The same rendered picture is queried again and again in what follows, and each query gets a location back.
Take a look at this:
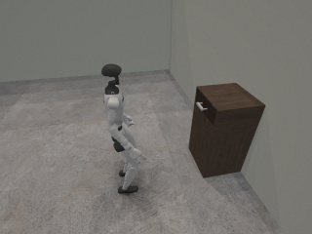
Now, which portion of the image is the left robot hand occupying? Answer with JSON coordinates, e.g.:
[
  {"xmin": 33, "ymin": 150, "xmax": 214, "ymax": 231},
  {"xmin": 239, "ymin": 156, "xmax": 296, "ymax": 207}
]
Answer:
[{"xmin": 123, "ymin": 115, "xmax": 135, "ymax": 127}]

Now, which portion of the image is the right robot thigh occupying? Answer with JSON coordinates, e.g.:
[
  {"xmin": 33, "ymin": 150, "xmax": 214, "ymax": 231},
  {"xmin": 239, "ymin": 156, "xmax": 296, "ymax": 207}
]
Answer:
[{"xmin": 113, "ymin": 139, "xmax": 138, "ymax": 170}]

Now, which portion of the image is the robot right upper arm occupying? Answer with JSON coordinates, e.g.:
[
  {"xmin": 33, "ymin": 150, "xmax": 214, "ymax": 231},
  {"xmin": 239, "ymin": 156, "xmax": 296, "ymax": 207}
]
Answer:
[{"xmin": 107, "ymin": 96, "xmax": 120, "ymax": 131}]

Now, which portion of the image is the drawer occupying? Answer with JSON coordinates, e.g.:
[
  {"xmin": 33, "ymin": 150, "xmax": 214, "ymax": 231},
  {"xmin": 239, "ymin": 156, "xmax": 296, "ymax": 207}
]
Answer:
[{"xmin": 195, "ymin": 89, "xmax": 216, "ymax": 125}]

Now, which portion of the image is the right robot hand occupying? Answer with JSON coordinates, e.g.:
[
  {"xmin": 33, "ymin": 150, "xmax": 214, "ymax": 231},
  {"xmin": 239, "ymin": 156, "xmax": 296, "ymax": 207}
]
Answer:
[{"xmin": 129, "ymin": 148, "xmax": 147, "ymax": 164}]

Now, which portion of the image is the cabinet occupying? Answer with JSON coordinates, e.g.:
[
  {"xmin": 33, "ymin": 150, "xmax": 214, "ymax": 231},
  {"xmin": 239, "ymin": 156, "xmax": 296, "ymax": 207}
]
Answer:
[{"xmin": 188, "ymin": 83, "xmax": 266, "ymax": 178}]

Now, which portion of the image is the right robot shin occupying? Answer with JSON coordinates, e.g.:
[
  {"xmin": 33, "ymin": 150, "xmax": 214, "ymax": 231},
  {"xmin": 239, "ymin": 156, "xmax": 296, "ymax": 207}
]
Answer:
[{"xmin": 123, "ymin": 166, "xmax": 139, "ymax": 190}]

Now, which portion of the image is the robot right forearm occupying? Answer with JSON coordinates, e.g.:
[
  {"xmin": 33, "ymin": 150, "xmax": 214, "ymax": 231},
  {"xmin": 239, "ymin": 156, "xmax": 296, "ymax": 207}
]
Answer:
[{"xmin": 109, "ymin": 126, "xmax": 134, "ymax": 152}]

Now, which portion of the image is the handle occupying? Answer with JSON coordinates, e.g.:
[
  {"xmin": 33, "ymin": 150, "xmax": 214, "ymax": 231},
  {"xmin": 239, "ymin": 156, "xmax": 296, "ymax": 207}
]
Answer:
[{"xmin": 196, "ymin": 101, "xmax": 208, "ymax": 111}]

